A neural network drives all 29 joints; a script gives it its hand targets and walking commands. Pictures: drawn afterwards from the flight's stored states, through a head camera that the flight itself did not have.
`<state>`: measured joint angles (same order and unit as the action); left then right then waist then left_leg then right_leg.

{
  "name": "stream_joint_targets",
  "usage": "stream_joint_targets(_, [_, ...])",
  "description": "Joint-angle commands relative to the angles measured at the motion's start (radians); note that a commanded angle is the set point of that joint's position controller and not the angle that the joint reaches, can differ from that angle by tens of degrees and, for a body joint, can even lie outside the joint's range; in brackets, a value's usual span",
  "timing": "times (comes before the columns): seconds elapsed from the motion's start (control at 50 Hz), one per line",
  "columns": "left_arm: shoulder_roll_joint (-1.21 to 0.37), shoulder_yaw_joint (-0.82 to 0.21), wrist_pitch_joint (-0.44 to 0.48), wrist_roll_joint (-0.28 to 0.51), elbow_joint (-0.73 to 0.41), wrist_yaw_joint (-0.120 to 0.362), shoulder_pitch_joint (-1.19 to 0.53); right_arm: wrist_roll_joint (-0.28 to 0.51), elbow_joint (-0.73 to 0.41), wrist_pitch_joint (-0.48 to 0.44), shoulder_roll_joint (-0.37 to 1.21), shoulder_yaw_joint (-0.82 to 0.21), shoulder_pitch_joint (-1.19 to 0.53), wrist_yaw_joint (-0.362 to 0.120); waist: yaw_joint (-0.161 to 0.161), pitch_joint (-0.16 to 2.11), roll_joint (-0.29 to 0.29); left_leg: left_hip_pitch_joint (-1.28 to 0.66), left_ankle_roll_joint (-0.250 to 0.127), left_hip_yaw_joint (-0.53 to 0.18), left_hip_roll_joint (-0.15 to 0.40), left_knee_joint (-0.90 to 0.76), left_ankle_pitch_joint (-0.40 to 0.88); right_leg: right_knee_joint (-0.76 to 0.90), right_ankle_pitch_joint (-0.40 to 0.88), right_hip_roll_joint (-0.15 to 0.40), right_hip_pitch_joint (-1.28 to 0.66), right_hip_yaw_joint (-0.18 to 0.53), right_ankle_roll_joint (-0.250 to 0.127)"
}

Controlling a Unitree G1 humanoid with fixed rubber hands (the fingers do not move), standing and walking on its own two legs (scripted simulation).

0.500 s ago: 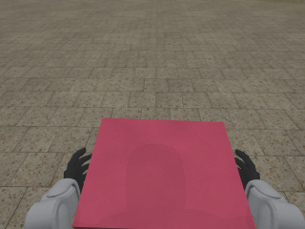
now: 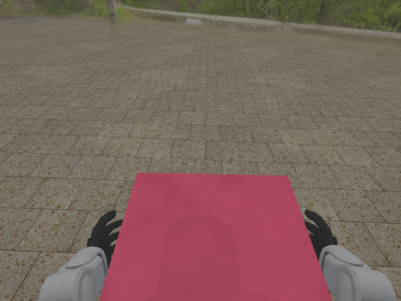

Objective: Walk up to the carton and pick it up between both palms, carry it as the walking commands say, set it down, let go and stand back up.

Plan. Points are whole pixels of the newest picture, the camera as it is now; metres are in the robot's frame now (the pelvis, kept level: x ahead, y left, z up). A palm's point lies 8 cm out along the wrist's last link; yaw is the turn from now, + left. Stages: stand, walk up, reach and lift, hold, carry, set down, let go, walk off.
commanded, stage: carry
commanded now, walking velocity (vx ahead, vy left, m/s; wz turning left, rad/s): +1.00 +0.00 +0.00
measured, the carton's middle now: (210, 265) +0.24 +0.00 +0.02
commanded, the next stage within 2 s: none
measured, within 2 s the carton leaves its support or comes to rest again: neither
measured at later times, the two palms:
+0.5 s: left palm (157, 173) +0.45 +0.13 +0.07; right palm (302, 169) +0.48 -0.26 +0.07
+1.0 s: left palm (170, 99) +0.91 +0.13 +0.07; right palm (267, 102) +0.85 -0.25 +0.09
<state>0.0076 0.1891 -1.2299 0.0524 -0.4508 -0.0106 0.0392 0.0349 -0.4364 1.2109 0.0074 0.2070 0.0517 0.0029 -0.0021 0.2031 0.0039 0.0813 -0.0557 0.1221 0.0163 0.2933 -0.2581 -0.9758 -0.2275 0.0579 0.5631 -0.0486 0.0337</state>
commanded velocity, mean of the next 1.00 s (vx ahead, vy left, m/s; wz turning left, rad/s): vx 1.00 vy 0.00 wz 0.00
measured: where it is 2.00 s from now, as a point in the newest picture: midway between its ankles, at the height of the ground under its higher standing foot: (211, 157)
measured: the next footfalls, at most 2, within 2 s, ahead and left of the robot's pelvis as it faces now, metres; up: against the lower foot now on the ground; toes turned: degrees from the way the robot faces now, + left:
right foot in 0.30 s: +0.25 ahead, -0.18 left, +0.00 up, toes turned -8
left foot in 0.72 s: +0.62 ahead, +0.06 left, +0.00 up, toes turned +4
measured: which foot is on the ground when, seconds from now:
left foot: down 0.00-0.34, up 0.36-0.70, down 0.72-1.00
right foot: up 0.00-0.28, down 0.30-0.72, up 0.74-1.00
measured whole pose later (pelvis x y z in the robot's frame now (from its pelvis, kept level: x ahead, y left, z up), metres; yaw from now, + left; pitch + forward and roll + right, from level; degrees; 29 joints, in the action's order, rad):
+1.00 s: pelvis +0.66 -0.02 +0.00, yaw -6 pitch +3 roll -2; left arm -0.05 0.20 -1.12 0.03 -0.54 0.02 0.09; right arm 0.06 -0.52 1.12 0.01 0.24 0.09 -0.04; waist -0.06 0.08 -0.01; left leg 0.04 -0.05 0.17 0.02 0.24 -0.27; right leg -0.87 -0.17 0.09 0.62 -0.08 0.00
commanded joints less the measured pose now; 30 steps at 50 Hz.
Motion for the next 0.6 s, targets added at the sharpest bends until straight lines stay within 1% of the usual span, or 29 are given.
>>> stream_joint_targets(0.0, [-0.691, -0.727, 0.033, 0.172, -0.154, 0.051, -0.433, 0.2, -0.189, -0.017, 0.616, -0.683, -0.428, -0.064, -0.011, -0.115, 0.126, -0.016, -0.053, -0.206, 0.252, -0.231, -0.292, 0.024, 0.061, 0.019, 0.17, -0.003, 0.013])
stream_joint_targets(0.02, [-0.685, -0.733, 0.033, 0.175, -0.181, 0.048, -0.447, 0.201, -0.192, -0.018, 0.62, -0.687, -0.417, -0.066, -0.015, -0.127, 0.14, -0.016, -0.064, -0.22, 0.265, -0.238, -0.303, 0.047, 0.067, 0.026, 0.174, -0.009, 0.012])
stream_joint_targets(0.08, [-0.686, -0.735, 0.031, 0.177, -0.206, 0.046, -0.447, 0.203, -0.219, -0.021, 0.626, -0.704, -0.416, -0.069, -0.02, -0.146, 0.135, -0.065, -0.086, -0.216, 0.282, -0.241, -0.267, 0.128, 0.081, 0.038, 0.19, -0.031, 0.0])
stream_joint_targets(0.14, [-0.69, -0.737, 0.033, 0.177, -0.214, 0.044, -0.426, 0.207, -0.249, -0.025, 0.627, -0.718, -0.409, -0.071, -0.028, -0.155, 0.143, -0.11, -0.091, -0.194, 0.287, -0.233, -0.2, 0.225, 0.078, 0.043, 0.173, -0.047, -0.017])
stream_joint_targets(0.18, [-0.693, -0.738, 0.036, 0.176, -0.224, 0.043, -0.417, 0.216, -0.27, -0.029, 0.632, -0.733, -0.405, -0.073, -0.036, -0.163, 0.149, -0.137, -0.089, -0.174, 0.29, -0.218, -0.128, 0.301, 0.055, 0.04, 0.15, -0.062, -0.027])
stream_joint_targets(0.2, [-0.694, -0.738, 0.038, 0.176, -0.228, 0.042, -0.409, 0.222, -0.281, -0.031, 0.634, -0.741, -0.404, -0.074, -0.036, -0.157, 0.155, -0.144, -0.085, -0.154, 0.289, -0.194, -0.035, 0.341, 0.03, 0.027, 0.116, -0.076, -0.032])
stream_joint_targets(0.22, [-0.696, -0.738, 0.04, 0.176, -0.23, 0.041, -0.395, 0.229, -0.292, -0.033, 0.632, -0.749, -0.403, -0.074, -0.03, -0.136, 0.164, -0.141, -0.074, -0.116, 0.28, -0.141, 0.14, 0.383, -0.013, 0.0, 0.044, -0.099, -0.041])
stream_joint_targets(0.24, [-0.695, -0.739, 0.042, 0.176, -0.226, 0.039, -0.374, 0.236, -0.298, -0.034, 0.628, -0.754, -0.401, -0.075, -0.02, -0.1, 0.172, -0.126, -0.058, -0.064, 0.265, -0.062, 0.354, 0.429, -0.077, -0.044, -0.063, -0.138, -0.053])
stream_joint_targets(0.26, [-0.691, -0.74, 0.044, 0.179, -0.221, 0.036, -0.351, 0.24, -0.298, -0.034, 0.619, -0.754, -0.392, -0.075, -0.009, -0.045, 0.18, -0.105, -0.043, -0.014, 0.248, 0.054, 0.552, 0.46, -0.131, -0.103, -0.207, -0.2, -0.058])
stream_joint_targets(0.28, [-0.693, -0.739, 0.046, 0.18, -0.214, 0.034, -0.335, 0.243, -0.292, -0.033, 0.613, -0.753, -0.38, -0.076, 0.009, 0.039, 0.152, -0.045, -0.017, 0.057, 0.216, 0.248, 0.695, 0.534, -0.097, -0.151, -0.436, -0.254, -0.066])
stream_joint_targets(0.3, [-0.69, -0.731, 0.05, 0.179, -0.206, 0.03, -0.294, 0.245, -0.298, -0.033, 0.607, -0.753, -0.387, -0.078, 0.047, 0.156, 0.075, 0.164, 0.02, 0.106, 0.172, 0.533, 0.726, 0.526, -0.126, -0.087, -0.778, -0.144, -0.114])
stream_joint_targets(0.32, [-0.684, -0.718, 0.061, 0.162, -0.209, 0.029, -0.288, 0.253, -0.326, -0.033, 0.62, -0.774, -0.421, -0.086, 0.078, 0.171, -0.228, 0.534, 0.071, 0.089, 0.035, 0.908, 0.37, 0.728, -0.502, 0.252, -0.943, 0.461, -0.242])
stream_joint_targets(0.34, [-0.72, -0.728, 0.072, 0.181, -0.205, 0.036, -0.299, 0.261, -0.322, -0.044, 0.644, -0.795, -0.442, -0.094, 0.056, 0.101, -0.272, 0.711, 0.039, -0.107, -0.066, 1.068, -0.119, 0.835, -0.332, 0.348, -0.868, 0.708, -0.284])
stream_joint_targets(0.36, [-0.735, -0.736, 0.079, 0.19, -0.251, 0.04, -0.329, 0.285, -0.306, -0.048, 0.701, -0.814, -0.434, -0.102, 0.055, 0.102, -0.148, 0.722, 0.027, -0.219, 0.031, 1.132, -0.107, 0.768, -0.123, 0.331, -0.816, 0.57, -0.276])
stream_joint_targets(0.38, [-0.757, -0.751, 0.079, 0.182, -0.258, 0.044, -0.352, 0.28, -0.262, -0.051, 0.733, -0.805, -0.419, -0.11, 0.043, 0.099, -0.053, 0.682, 0.039, -0.218, 0.063, 1.101, -0.059, 0.768, -0.104, 0.319, -0.735, 0.474, -0.249])
stream_joint_targets(0.4, [-0.771, -0.763, 0.08, 0.185, -0.256, 0.055, -0.371, 0.259, -0.235, -0.058, 0.747, -0.795, -0.407, -0.112, 0.026, 0.056, -0.032, 0.647, 0.056, -0.211, 0.092, 1.0, -0.017, 0.798, -0.169, 0.294, -0.639, 0.38, -0.206])
stream_joint_targets(0.42, [-0.78, -0.767, 0.083, 0.194, -0.244, 0.069, -0.39, 0.237, -0.217, -0.067, 0.761, -0.783, -0.401, -0.112, 0.016, 0.017, -0.078, 0.606, 0.07, -0.187, 0.105, 0.91, 0.016, 0.825, -0.179, 0.261, -0.57, 0.292, -0.169])
stream_joint_targets(0.44, [-0.789, -0.777, 0.088, 0.211, -0.246, 0.081, -0.397, 0.22, -0.212, -0.075, 0.763, -0.773, -0.385, -0.107, 0.01, -0.013, -0.112, 0.564, 0.079, -0.146, 0.096, 0.83, 0.035, 0.841, -0.147, 0.239, -0.52, 0.208, -0.149])
stream_joint_targets(0.46, [-0.78, -0.781, 0.089, 0.221, -0.24, 0.091, -0.392, 0.2, -0.195, -0.078, 0.754, -0.758, -0.363, -0.1, 0.006, -0.042, -0.131, 0.536, 0.085, -0.109, 0.085, 0.741, 0.022, 0.86, -0.136, 0.233, -0.479, 0.165, -0.146])
stream_joint_targets(0.5, [-0.757, -0.786, 0.093, 0.234, -0.233, 0.103, -0.381, 0.174, -0.196, -0.085, 0.737, -0.75, -0.346, -0.082, 0.005, -0.091, -0.158, 0.522, 0.101, -0.048, 0.068, 0.594, 0.031, 0.902, -0.117, 0.224, -0.453, 0.117, -0.16])
stream_joint_targets(0.52, [-0.732, -0.775, 0.089, 0.23, -0.212, 0.105, -0.35, 0.163, -0.2, -0.083, 0.716, -0.749, -0.335, -0.072, 0.007, -0.108, -0.17, 0.509, 0.102, -0.023, 0.063, 0.529, 0.065, 0.909, -0.086, 0.219, -0.455, 0.095, -0.163])
stream_joint_targets(0.54, [-0.71, -0.769, 0.085, 0.228, -0.208, 0.105, -0.334, 0.153, -0.198, -0.077, 0.7, -0.747, -0.32, -0.063, 0.011, -0.124, -0.182, 0.497, 0.098, 0.0, 0.057, 0.474, 0.096, 0.907, -0.04, 0.212, -0.463, 0.063, -0.161])
stream_joint_targets(0.58, [-0.684, -0.763, 0.079, 0.225, -0.218, 0.103, -0.332, 0.149, -0.204, -0.065, 0.684, -0.75, -0.314, -0.054, 0.016, -0.148, -0.205, 0.465, 0.085, 0.039, 0.042, 0.379, 0.117, 0.887, 0.065, 0.2, -0.49, 0.01, -0.156])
